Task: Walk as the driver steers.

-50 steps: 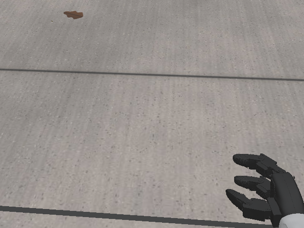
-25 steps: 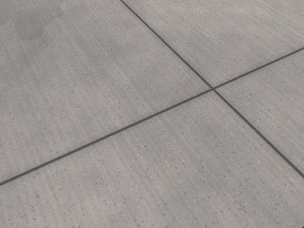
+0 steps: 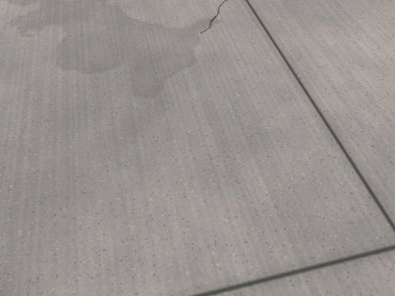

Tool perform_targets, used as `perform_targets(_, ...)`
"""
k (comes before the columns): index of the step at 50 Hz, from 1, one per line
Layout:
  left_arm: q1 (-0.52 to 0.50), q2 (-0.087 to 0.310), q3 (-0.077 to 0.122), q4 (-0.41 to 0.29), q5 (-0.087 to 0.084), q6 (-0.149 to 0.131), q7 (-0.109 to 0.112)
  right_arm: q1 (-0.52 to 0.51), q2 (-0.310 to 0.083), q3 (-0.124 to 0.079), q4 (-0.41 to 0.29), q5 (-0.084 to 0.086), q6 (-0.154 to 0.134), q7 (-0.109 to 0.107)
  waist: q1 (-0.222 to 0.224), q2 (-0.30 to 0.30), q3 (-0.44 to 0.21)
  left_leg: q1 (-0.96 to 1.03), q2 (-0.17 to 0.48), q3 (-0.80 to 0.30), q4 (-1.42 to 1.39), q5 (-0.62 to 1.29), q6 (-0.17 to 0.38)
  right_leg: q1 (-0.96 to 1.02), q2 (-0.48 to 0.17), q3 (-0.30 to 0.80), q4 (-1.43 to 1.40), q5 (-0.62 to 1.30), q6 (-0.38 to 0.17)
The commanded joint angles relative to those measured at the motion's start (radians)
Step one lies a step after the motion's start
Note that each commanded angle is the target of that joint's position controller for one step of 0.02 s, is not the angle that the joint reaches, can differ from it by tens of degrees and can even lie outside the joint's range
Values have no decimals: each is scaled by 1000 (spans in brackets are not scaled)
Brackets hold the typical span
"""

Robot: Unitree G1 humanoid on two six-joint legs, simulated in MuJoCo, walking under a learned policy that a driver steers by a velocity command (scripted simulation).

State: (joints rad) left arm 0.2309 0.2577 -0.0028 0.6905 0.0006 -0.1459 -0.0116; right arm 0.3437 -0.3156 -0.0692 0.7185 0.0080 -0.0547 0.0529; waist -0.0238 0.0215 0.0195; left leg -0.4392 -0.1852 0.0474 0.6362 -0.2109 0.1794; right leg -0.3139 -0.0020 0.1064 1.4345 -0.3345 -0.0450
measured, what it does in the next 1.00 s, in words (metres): walks ahead: right foot, then left foot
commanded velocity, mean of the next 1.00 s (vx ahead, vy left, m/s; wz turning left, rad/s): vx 0.25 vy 0.00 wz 0.01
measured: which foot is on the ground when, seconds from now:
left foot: down 0.00-0.28, up 0.30-0.64, down 0.66-1.00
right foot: up 0.00-0.26, down 0.28-0.68, up 0.70-1.00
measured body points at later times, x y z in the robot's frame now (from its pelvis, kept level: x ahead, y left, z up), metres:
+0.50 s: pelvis +0.30 -0.05 +0.02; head +0.34 -0.03 +0.47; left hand +0.34 +0.23 -0.09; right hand +0.58 -0.23 -0.06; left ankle +0.25 +0.07 -0.65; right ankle +0.45 -0.09 -0.71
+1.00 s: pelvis +0.35 -0.04 +0.03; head +0.37 -0.04 +0.48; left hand +0.54 +0.21 -0.06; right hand +0.46 -0.32 -0.08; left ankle +0.34 +0.09 -0.71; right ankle +0.37 -0.20 -0.69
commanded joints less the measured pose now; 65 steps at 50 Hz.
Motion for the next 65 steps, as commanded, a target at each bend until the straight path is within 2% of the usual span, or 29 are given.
perform_targets(1, -31, 100, 19, -153, 9, -39, 4, -12, -85, -14, -108, -10, -40, -12, 71, -134, -22, 281, 287, -675, -437, -157, 188, -420, -48, 63, 2, 47, 20)
perform_targets(4, -89, 134, 31, -187, 31, -9, 28, -63, -82, -9, -107, 8, -31, -43, 97, -116, 74, 41, 203, -456, -402, 397, 135, -341, -71, -13, -276, 43, 93)
perform_targets(6, -205, 69, 14, -227, 61, -7, 32, -46, -97, -15, -71, 16, -9, -71, 50, -66, 61, -98, 87, -326, -337, 564, 58, -171, 15, -98, -569, 219, 117)
perform_targets(9, -241, 60, 30, -245, 8, 9, 31, 60, -116, -34, -18, 31, 38, -92, -15, 62, -82, -28, 49, -380, -243, 422, -47, 44, 149, -96, -861, 458, 136)
perform_targets(12, -221, 129, 72, -241, -12, 17, 41, 11, -88, -40, -34, 33, 56, -104, 20, 114, -108, 131, 56, -472, -54, 346, -118, 100, 127, -4, -1035, 512, 121)
perform_targets(13, -105, 137, 84, -204, -4, 13, 43, -41, -75, -39, -58, 29, 58, -106, 83, 106, -175, 167, 28, -436, 106, 362, -160, 220, 93, -6, -1108, 644, 107)
perform_targets(14, 75, 145, 84, -151, 12, 14, 41, -29, -15, -19, -72, 1, 59, -101, 130, 62, -332, 157, 18, -342, 380, 94, -192, 438, -66, 65, -1025, 776, 49)
perform_targets(15, 100, 171, 72, -149, 37, 23, 34, 97, 107, 20, -88, -44, 60, -95, 45, -216, -413, -48, -48, -268, 663, -608, -213, 647, -279, 317, -875, 1390, -30)
perform_targets(16, 95, 181, 74, -125, 48, 21, 19, 298, 16, 19, -90, 8, 51, -72, -38, -407, -544, -182, -5, -344, 927, -546, -227, 720, -525, 757, -913, 1054, -281)
perform_targets(18, -81, 46, 46, -174, 34, 45, 22, 89, -90, 5, -51, 3, 86, -69, 27, -130, -366, -194, 109, -243, 923, -329, -255, 449, -310, 550, -1037, 437, -244)
perform_targets(19, -99, 36, 28, -163, 28, 62, 17, 7, -70, 7, -69, -12, 95, -76, 8, -41, -267, -158, 124, -189, 854, -275, -258, 280, -222, 463, -1074, 330, -188)
perform_targets(21, -115, 103, 52, -140, 2, 85, 11, -102, -41, 16, -127, -37, 84, -77, -12, -32, -90, -111, 149, -136, 573, -245, -244, 72, -106, 362, -1118, 400, -134)
perform_targets(25, -57, 166, 94, -112, 3, 109, 17, -131, 1, 30, -121, -23, 63, -94, -8, -135, -188, 46, 100, -126, 243, -253, -237, 103, -89, 361, -1119, 607, -161)
perform_targets(29, -66, 196, 121, -137, -29, 147, 33, -197, -45, 13, -122, -12, 79, -81, -7, -180, -131, 158, 82, -146, 56, -146, -196, -50, -67, 456, -1240, -164, -132)
perform_targets(31, -44, 188, 127, -132, -27, 164, 44, -203, -43, 7, -118, -9, 67, -74, -13, -201, -82, 241, 77, -149, -83, -83, -172, -111, -41, 478, -1245, -222, -99)
perform_targets(33, -4, 154, 125, -125, -34, 172, 50, -127, -88, -13, -93, -15, 53, -76, -40, -138, -112, 441, 206, -211, -268, -39, -106, -217, 37, 410, -1095, -302, -13)
perform_targets(34, -2, 112, 119, -149, -46, 171, 51, -119, -158, -25, -94, -53, 51, -78, -21, 110, -135, 469, 454, -461, -340, -136, 11, -357, 142, 212, -813, -328, 25)
perform_targets(35, 21, 158, 135, -156, -35, 158, 47, -209, -141, -25, -110, -83, 45, -76, 21, 221, -88, 346, 576, -583, -400, -81, 73, -410, 134, 98, -552, -227, 59)
perform_targets(37, 91, 217, 157, -100, -22, 172, 44, -347, -29, 3, -148, -52, 35, -95, 79, 125, -42, 233, 475, -385, -377, -5, 16, -355, 61, 38, -339, -90, 106)
perform_targets(39, 135, 167, 144, -81, -12, 191, 43, -369, -17, 11, -153, -27, 37, -103, 80, 90, -29, 219, 429, -258, -359, 127, 2, -375, 36, -6, -147, -29, 137)
perform_targets(44, -53, 92, 94, -181, -18, 186, 20, -204, -73, -10, -98, -32, 60, -109, -29, 76, -50, 361, 424, -142, -322, 324, 52, -407, -62, -75, -364, 34, 186)
perform_targets(47, -64, 53, 66, -192, -4, 173, 9, -175, -122, -23, -70, -16, 68, -85, -26, 109, -97, 307, 427, -132, -281, 434, 75, -190, -20, -111, -591, -81, 151)
perform_targets(51, 42, 91, 77, -120, 11, 167, 20, -162, -57, 12, -27, 25, 42, -48, 54, 104, -86, 161, 367, -151, -193, 345, -24, 214, 16, -111, -1121, 283, 74)
perform_targets(52, 78, 172, 96, -129, 13, 171, 36, -131, -50, 18, -31, 3, 25, -36, 46, 42, -147, 74, 320, -138, -130, 172, -108, 388, -105, -2, -1056, 501, 47)
perform_targets(53, 49, 270, 116, -147, 31, 184, 54, -91, -8, 31, -50, -16, 7, -21, 12, -186, -197, -82, 245, -71, -20, -155, -186, 486, -313, 121, -945, 776, -72)
perform_targets(54, 31, 229, 118, -137, 34, 189, 54, -152, -56, 16, -61, 9, 8, -31, 62, -278, -218, -81, 222, -23, 99, -324, -220, 357, -363, 154, -995, 680, -182)
perform_targets(55, 22, 205, 112, -146, 38, 183, 52, -188, -121, -9, -66, 29, 21, -42, 93, -259, -163, -135, 218, -31, 297, -402, -233, 317, -365, 157, -1035, 636, -218)
perform_targets(60, -176, 114, 92, -148, 20, 153, 58, -69, -56, -32, -40, 15, 119, -93, -5, -192, -54, -156, 251, -53, 544, -237, -274, 104, -303, -62, -1111, 430, -149)
perform_targets(65, -176, 144, 113, -107, 7, 147, 58, -125, -24, -20, -132, 7, 119, -53, 21, -173, -102, -39, 288, -9, 250, -156, -236, 150, -342, -140, -1077, 422, -140)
